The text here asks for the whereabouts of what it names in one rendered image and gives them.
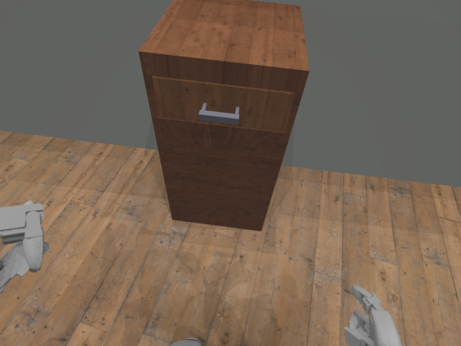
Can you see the drawer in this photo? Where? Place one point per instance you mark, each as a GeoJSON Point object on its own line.
{"type": "Point", "coordinates": [259, 108]}

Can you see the cabinet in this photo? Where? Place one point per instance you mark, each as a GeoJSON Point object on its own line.
{"type": "Point", "coordinates": [215, 174]}

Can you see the left robot hand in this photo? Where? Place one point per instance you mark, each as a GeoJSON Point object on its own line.
{"type": "Point", "coordinates": [20, 224]}

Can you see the handle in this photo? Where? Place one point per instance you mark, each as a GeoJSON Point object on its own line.
{"type": "Point", "coordinates": [219, 117]}

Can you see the right robot hand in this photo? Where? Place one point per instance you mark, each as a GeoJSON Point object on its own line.
{"type": "Point", "coordinates": [379, 328]}

